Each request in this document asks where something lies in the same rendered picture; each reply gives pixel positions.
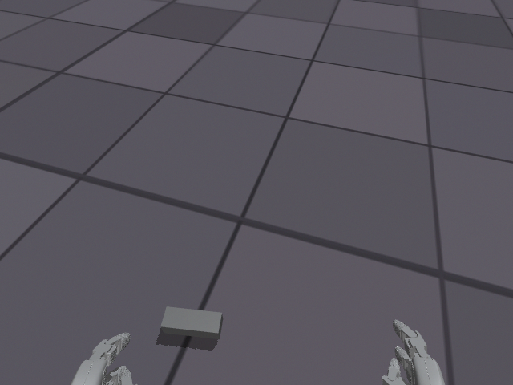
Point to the carton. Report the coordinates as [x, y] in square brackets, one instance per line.
[196, 323]

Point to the left robot hand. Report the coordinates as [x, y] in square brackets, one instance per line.
[94, 370]

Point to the right robot hand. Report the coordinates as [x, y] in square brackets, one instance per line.
[420, 368]

